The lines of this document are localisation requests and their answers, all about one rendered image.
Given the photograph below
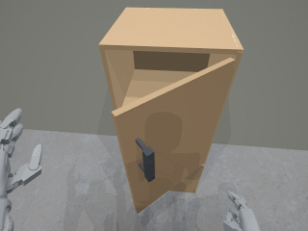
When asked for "handle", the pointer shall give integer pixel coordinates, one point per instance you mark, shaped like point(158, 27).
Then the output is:
point(148, 157)

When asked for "robot right hand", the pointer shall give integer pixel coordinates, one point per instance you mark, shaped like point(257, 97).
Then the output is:
point(245, 218)

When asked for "left robot forearm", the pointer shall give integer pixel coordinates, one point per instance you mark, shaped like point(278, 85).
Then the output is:
point(6, 221)

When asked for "cupboard door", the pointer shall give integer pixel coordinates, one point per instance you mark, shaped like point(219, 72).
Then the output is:
point(177, 122)

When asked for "robot left hand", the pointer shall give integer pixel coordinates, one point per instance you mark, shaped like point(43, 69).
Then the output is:
point(9, 134)

